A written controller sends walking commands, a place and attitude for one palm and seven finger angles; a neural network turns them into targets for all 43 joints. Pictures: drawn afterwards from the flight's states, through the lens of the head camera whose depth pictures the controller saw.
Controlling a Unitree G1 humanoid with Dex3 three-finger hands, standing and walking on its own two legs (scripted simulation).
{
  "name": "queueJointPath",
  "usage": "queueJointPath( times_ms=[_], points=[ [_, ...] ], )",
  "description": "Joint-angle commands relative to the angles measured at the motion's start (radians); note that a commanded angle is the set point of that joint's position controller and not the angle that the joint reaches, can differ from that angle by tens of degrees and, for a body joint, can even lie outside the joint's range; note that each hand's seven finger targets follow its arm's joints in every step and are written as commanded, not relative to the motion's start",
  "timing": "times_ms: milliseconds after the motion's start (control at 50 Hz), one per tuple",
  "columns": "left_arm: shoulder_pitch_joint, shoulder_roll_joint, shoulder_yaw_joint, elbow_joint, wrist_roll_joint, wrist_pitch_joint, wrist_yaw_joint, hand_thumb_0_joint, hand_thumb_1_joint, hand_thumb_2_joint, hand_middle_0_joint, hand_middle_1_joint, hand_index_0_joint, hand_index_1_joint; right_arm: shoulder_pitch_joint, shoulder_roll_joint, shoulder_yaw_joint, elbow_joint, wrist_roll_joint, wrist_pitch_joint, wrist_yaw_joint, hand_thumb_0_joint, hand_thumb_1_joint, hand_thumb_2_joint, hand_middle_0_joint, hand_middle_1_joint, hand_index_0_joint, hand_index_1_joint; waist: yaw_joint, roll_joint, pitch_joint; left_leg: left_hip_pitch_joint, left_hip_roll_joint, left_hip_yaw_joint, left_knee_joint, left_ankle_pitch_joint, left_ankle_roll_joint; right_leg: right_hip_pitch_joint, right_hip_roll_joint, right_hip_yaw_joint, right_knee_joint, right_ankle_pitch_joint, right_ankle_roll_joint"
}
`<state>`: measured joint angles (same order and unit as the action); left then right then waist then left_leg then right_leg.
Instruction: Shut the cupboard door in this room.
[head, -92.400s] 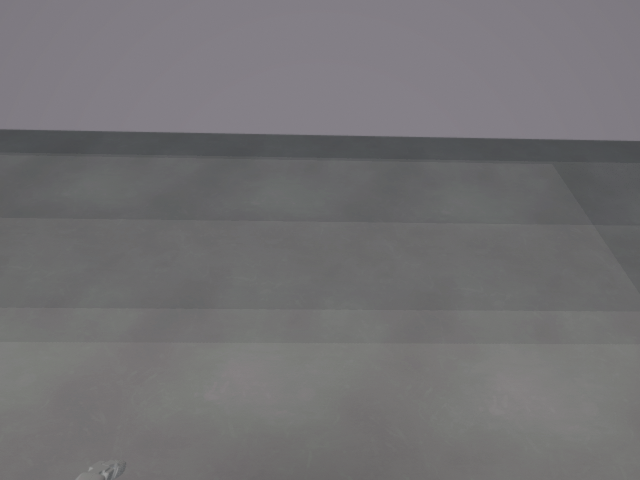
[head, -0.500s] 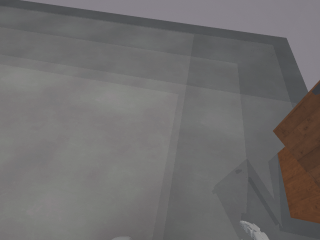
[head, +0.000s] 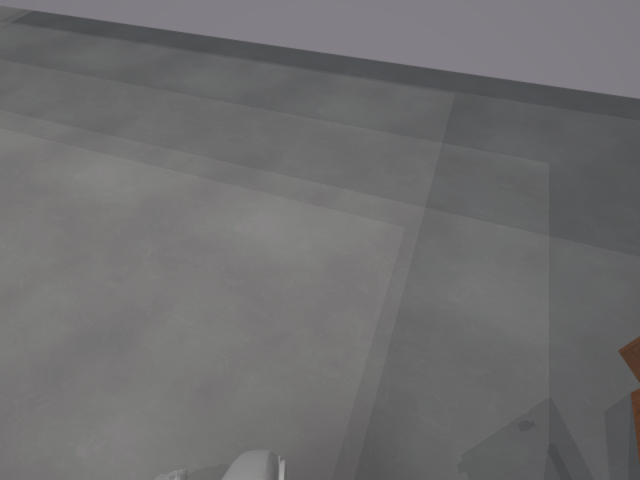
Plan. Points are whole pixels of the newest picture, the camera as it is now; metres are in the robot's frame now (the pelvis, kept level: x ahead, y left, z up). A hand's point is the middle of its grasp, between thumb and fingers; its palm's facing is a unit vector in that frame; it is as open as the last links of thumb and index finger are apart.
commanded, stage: turn to face it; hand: left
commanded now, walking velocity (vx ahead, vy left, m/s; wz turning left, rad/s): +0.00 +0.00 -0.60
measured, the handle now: out of the picture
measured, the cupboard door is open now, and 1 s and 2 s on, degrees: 30 30 30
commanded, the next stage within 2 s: none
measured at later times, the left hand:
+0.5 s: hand out of the picture +0.14 +0.19 -0.17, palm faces -0.11 -0.97 -0.22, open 7.4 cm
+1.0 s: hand (223, 391) +0.28 +0.17 -0.17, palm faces -0.44 -0.87 -0.22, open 7.4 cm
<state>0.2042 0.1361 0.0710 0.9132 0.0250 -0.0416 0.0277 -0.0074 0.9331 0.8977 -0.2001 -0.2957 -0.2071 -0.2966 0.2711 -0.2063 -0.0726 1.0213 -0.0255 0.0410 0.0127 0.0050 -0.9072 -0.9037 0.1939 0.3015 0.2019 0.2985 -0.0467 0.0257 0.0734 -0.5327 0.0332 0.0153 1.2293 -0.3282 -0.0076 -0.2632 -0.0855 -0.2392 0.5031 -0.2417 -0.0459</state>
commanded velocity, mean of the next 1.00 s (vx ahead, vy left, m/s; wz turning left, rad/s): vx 0.00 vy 0.00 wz -0.60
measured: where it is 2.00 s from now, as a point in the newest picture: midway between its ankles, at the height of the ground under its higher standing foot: outside the picture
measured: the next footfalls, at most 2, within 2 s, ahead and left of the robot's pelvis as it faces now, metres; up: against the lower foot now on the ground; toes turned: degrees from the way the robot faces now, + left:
left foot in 0.20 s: +0.13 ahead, +0.13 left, +0.00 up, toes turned +4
right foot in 0.52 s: +0.09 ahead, -0.10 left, +0.00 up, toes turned -19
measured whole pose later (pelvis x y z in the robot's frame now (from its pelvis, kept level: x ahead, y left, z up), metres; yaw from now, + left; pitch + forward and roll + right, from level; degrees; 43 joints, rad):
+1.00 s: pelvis +0.09 +0.03 -0.01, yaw -29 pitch +2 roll -1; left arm 0.16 0.26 0.10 0.90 0.03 0.08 -0.02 0.01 0.90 0.90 -0.20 -0.30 -0.20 -0.30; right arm 0.18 -0.21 -0.01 0.88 -0.03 0.02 -0.03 0.00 -0.90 -0.90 0.20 0.30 0.20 0.30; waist 0.01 -0.04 0.08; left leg -0.28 0.06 0.07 0.55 -0.30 -0.01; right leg -0.47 0.05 0.05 0.99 -0.49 0.03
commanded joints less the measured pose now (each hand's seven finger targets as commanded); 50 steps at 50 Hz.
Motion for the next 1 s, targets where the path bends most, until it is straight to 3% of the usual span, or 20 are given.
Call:
queueJointPath(
  times_ms=[0, 80, 140, 180, 200, 220, 260, 360, 460, 480, 500, 520, 540, 620, 780, 840, 860, 880, 900, 980],
  points=[
    [0.134, 0.12, 0.008, -0.005, 0.002, -0.025, 0.006, 0.0, 0.9, 0.9, -0.2, -0.3, -0.2, -0.3, 0.017, 0.042, 0.017, -0.063, 0.002, -0.017, 0.002, 0.0, -0.9, -0.9, 0.2, 0.3, 0.2, 0.3, 0.04, -0.119, -0.098, -0.034, 0.037, 0.014, -0.163, 0.007, -0.017, 0.166, -0.251, 0.111, -0.181, 0.625, -0.066],
    [0.145, 0.116, -0.014, 0.052, 0.005, -0.018, 0.004, 0.0, 0.9, 0.9, -0.2, -0.3, -0.2, -0.3, 0.006, 0.073, 0.042, -0.052, 0.004, -0.039, -0.006, 0.0, -0.9, -0.9, 0.2, 0.3, 0.2, 0.3, 0.049, -0.167, -0.109, 0.125, 0.009, 0.08, -0.531, 0.044, -0.012, 0.203, -0.182, 0.139, -0.133, 0.722, -0.082],
    [0.121, 0.125, -0.016, 0.072, -0.011, -0.003, 0.003, 0.0, 0.9, 0.9, -0.2, -0.3, -0.2, -0.3, 0.012, 0.011, 0.044, -0.032, 0.004, -0.054, -0.014, 0.0, -0.9, -0.9, 0.2, 0.3, 0.2, 0.3, 0.028, -0.143, -0.097, 0.385, 0.018, 0.074, -0.767, 0.283, -0.011, 0.062, -0.127, 0.168, -0.1, 0.494, -0.04],
    [0.14, 0.096, -0.013, 0.063, -0.01, 0.017, 0.004, 0.0, 0.9, 0.9, -0.2, -0.3, -0.2, -0.3, 0.041, -0.098, 0.023, -0.021, 0.003, -0.061, -0.03, 0.0, -0.9, -0.9, 0.2, 0.3, 0.2, 0.3, 0.027, 0.057, -0.108, 0.507, 0.195, -0.044, -0.759, 0.623, 0.05, -0.053, -0.029, 0.158, -0.034, 0.104, 0.027],
    [0.149, 0.07, -0.012, 0.056, -0.008, 0.029, 0.002, 0.0, 0.9, 0.9, -0.2, -0.3, -0.2, -0.3, 0.028, -0.132, 0.019, -0.024, 0.0, -0.055, -0.042, 0.0, -0.9, -0.9, 0.2, 0.3, 0.2, 0.3, 0.027, 0.12, -0.073, 0.48, 0.275, -0.075, -0.778, 0.612, 0.096, -0.086, 0.014, 0.144, -0.014, -0.081, 0.044],
    [0.125, 0.079, -0.008, 0.06, -0.012, 0.046, -0.006, 0.0, 0.9, 0.9, -0.2, -0.3, -0.2, -0.3, 0.005, -0.139, 0.017, -0.026, -0.001, -0.049, -0.055, 0.0, -0.9, -0.9, 0.2, 0.3, 0.2, 0.3, 0.019, 0.211, -0.063, 0.468, 0.31, -0.111, -0.827, 0.594, 0.128, -0.108, 0.039, 0.13, 0.075, -0.17, 0.06],
    [0.067, 0.105, 0.009, 0.04, -0.013, 0.067, -0.02, 0.0, 0.9, 0.9, -0.2, -0.3, -0.2, -0.3, 0.014, -0.142, 0.012, -0.034, -0.008, -0.044, -0.072, 0.0, -0.9, -0.9, 0.2, 0.3, 0.2, 0.3, 0.001, 0.261, -0.083, 0.491, 0.36, -0.132, -0.872, 0.655, 0.178, -0.176, 0.045, 0.178, 0.322, -0.336, 0.061],
    [0.065, 0.075, 0.028, 0.026, -0.002, 0.079, -0.038, 0.0, 0.9, 0.9, -0.2, -0.3, -0.2, -0.3, -0.078, -0.151, -0.006, -0.089, -0.009, -0.035, -0.067, 0.0, -0.9, -0.9, 0.2, 0.3, 0.2, 0.3, 0.034, 0.122, -0.112, 0.439, 0.349, 0.007, -0.852, 0.512, 0.165, -0.156, 0.044, 0.161, 0.377, -0.272, 0.069],
    [0.125, 0.096, 0.046, 0.007, 0.005, 0.078, -0.045, 0.0, 0.9, 0.9, -0.2, -0.3, -0.2, -0.3, -0.139, -0.16, -0.026, -0.12, -0.002, -0.021, -0.056, 0.0, -0.9, -0.9, 0.2, 0.3, 0.2, 0.3, 0.084, 0.096, -0.089, 0.314, 0.308, 0.112, -0.727, 0.284, 0.088, 0.01, 0.071, 0.12, 0.094, -0.01, 0.057],
    [0.155, 0.136, 0.054, 0.007, 0.008, 0.071, -0.042, 0.0, 0.9, 0.9, -0.2, -0.3, -0.2, -0.3, -0.147, -0.144, -0.027, -0.132, 0.002, -0.019, -0.049, 0.0, -0.9, -0.9, 0.2, 0.3, 0.2, 0.3, 0.103, 0.013, -0.095, 0.24, 0.25, 0.147, -0.622, 0.179, 0.043, 0.09, 0.035, 0.203, -0.008, 0.117, 0.03],
    [0.174, 0.234, 0.069, 0.006, 0.02, 0.061, -0.032, 0.0, 0.9, 0.9, -0.2, -0.3, -0.2, -0.3, -0.158, -0.084, -0.019, -0.164, 0.011, -0.017, -0.042, 0.0, -0.9, -0.9, 0.2, 0.3, 0.2, 0.3, 0.122, -0.249, -0.096, 0.071, 0.11, 0.225, -0.423, -0.09, -0.023, 0.175, -0.171, 0.5, -0.131, 0.31, -0.055],
    [0.206, 0.296, 0.071, 0.009, 0.008, 0.058, -0.026, 0.0, 0.9, 0.9, -0.2, -0.3, -0.2, -0.3, -0.213, -0.07, -0.007, -0.2, 0.013, -0.009, -0.038, 0.0, -0.9, -0.9, 0.2, 0.3, 0.2, 0.3, 0.159, -0.293, -0.074, -0.017, 0.018, 0.13, -0.206, -0.316, -0.043, 0.148, -0.297, 0.652, -0.191, 0.476, -0.173],
    [0.194, 0.284, 0.071, 0.004, 0.007, 0.056, -0.012, 0.0, 0.9, 0.9, -0.2, -0.3, -0.2, -0.3, -0.236, -0.072, -0.007, -0.206, 0.011, -0.002, -0.045, 0.0, -0.9, -0.9, 0.2, 0.3, 0.2, 0.3, 0.144, -0.282, -0.067, -0.075, 0.029, 0.012, -0.091, -0.29, -0.038, 0.143, -0.281, 0.694, -0.191, 0.468, -0.201],
    [0.037, 0.243, 0.053, -0.054, 0.005, 0.058, -0.003, 0.0, 0.9, 0.9, -0.2, -0.3, -0.2, -0.3, -0.171, -0.087, -0.002, -0.177, 0.01, -0.007, -0.038, 0.0, -0.9, -0.9, 0.2, 0.3, 0.2, 0.3, 0.071, -0.147, -0.118, -0.037, 0.05, -0.025, -0.098, -0.108, -0.06, 0.142, -0.173, 0.518, -0.127, 0.4, -0.156],
    [0.013, 0.294, 0.059, -0.074, 0.009, 0.07, -0.018, 0.0, 0.9, 0.9, -0.2, -0.3, -0.2, -0.3, -0.135, -0.093, 0.007, -0.202, 0.02, -0.017, -0.039, 0.0, -0.9, -0.9, 0.2, 0.3, 0.2, 0.3, 0.075, -0.165, -0.122, 0.125, -0.003, 0.006, -0.488, -0.091, -0.057, 0.109, -0.123, 0.572, -0.107, 0.348, -0.14],
    [-0.046, 0.271, 0.054, -0.09, -0.006, 0.08, -0.023, 0.0, 0.9, 0.9, -0.2, -0.3, -0.2, -0.3, -0.029, -0.118, 0.009, -0.175, 0.02, -0.035, -0.05, 0.0, -0.9, -0.9, 0.2, 0.3, 0.2, 0.3, 0.016, -0.14, -0.134, 0.368, 0.004, 0.0, -0.798, 0.101, -0.044, -0.048, -0.05, 0.556, -0.022, 0.262, -0.055],
    [-0.036, 0.221, 0.044, -0.109, -0.014, 0.085, -0.029, 0.0, 0.9, 0.9, -0.2, -0.3, -0.2, -0.3, -0.006, -0.189, 0.0, -0.173, 0.009, -0.046, -0.054, 0.0, -0.9, -0.9, 0.2, 0.3, 0.2, 0.3, 0.015, 0.044, -0.149, 0.48, 0.163, -0.16, -0.921, 0.116, 0.008, -0.19, 0.066, 0.465, 0.094, 0.059, 0.002],
    [-0.029, 0.182, 0.031, -0.13, -0.016, 0.082, -0.041, 0.0, 0.9, 0.9, -0.2, -0.3, -0.2, -0.3, 0.008, -0.275, -0.017, -0.191, 0.0, -0.045, -0.055, 0.0, -0.9, -0.9, 0.2, 0.3, 0.2, 0.3, 0.014, 0.28, -0.143, 0.492, 0.397, -0.379, -0.973, 0.225, 0.118, -0.291, 0.156, 0.303, 0.329, -0.309, 0.054],
    [-0.038, 0.21, 0.036, -0.141, -0.004, 0.08, -0.047, 0.0, 0.9, 0.9, -0.2, -0.3, -0.2, -0.3, 0.004, -0.282, -0.011, -0.206, -0.008, -0.041, -0.055, 0.0, -0.9, -0.9, 0.2, 0.3, 0.2, 0.3, 0.009, 0.2, -0.123, 0.384, 0.469, -0.406, -0.975, 0.212, 0.195, -0.271, 0.121, 0.291, 0.513, -0.384, 0.064],
    [-0.062, 0.191, 0.04, -0.114, -0.003, 0.094, -0.067, 0.0, 0.9, 0.9, -0.2, -0.3, -0.2, -0.3, -0.077, -0.198, 0.01, -0.215, -0.011, -0.049, -0.065, 0.0, -0.9, -0.9, 0.2, 0.3, 0.2, 0.3, 0.056, 0.156, -0.086, 0.422, 0.296, -0.092, -0.87, 0.597, 0.14, -0.309, 0.071, 0.245, 0.64, -0.247, 0.102]
  ],
)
